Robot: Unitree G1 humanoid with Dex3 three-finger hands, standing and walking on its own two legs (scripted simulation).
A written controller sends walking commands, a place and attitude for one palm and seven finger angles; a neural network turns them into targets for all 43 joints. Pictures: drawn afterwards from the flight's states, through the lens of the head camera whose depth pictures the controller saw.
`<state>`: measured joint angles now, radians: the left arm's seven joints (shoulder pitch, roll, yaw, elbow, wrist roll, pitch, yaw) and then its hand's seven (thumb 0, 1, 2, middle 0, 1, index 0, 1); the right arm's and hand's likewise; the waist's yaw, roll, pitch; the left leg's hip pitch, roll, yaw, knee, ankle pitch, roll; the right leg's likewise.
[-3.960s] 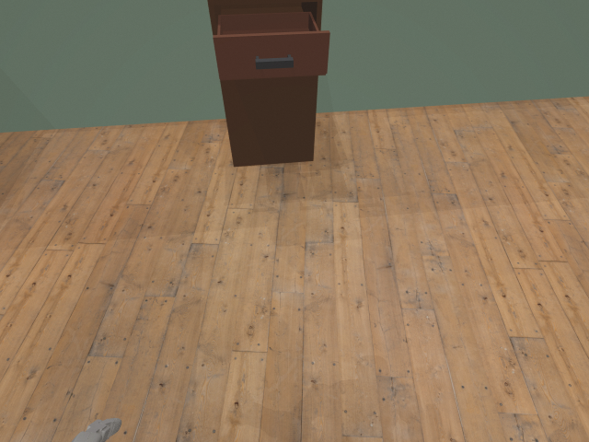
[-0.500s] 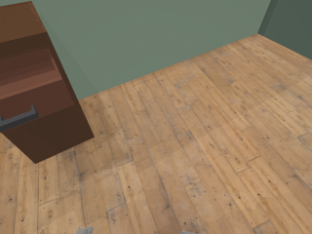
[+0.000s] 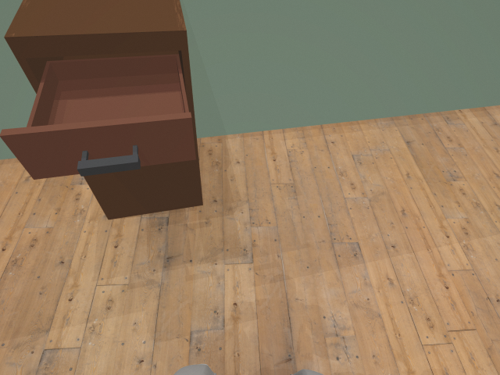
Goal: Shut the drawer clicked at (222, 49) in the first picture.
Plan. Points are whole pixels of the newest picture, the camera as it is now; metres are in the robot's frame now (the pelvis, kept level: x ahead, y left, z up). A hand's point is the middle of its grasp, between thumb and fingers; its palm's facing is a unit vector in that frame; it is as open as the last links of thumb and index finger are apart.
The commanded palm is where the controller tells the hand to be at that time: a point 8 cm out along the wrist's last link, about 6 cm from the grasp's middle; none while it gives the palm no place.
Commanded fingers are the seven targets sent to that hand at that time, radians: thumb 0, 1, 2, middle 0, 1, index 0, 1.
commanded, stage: turn to face it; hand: left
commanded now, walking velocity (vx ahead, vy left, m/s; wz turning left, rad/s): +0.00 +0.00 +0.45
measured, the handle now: (110, 158) +0.53 +0.35 -0.05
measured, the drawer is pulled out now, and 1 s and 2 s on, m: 0.29 0.29 0.29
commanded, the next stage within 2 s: take the last steps up to it in 0.44 s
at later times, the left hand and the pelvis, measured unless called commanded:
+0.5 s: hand out of the picture +0.05 +0.15 -0.13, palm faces +0.22 -0.93 -0.29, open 7.4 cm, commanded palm none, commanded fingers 0.00 0.90 0.90 -0.20 -0.30 -0.20 -0.30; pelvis +0.00 -0.06 +0.01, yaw +12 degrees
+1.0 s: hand out of the picture -0.17 +0.11 -0.15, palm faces +0.45 -0.87 -0.20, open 7.4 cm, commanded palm none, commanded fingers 0.00 0.90 0.90 -0.20 -0.30 -0.20 -0.30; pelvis +0.00 -0.01 +0.02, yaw +19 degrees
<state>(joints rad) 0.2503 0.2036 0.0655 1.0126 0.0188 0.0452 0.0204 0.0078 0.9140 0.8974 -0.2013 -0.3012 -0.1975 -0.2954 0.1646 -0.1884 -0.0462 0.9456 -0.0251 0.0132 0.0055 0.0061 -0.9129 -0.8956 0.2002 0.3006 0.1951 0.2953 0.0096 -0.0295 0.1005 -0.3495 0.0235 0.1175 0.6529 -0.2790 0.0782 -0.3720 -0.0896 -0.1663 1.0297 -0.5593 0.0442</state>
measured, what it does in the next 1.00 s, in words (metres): steps on the spot, turning left: right foot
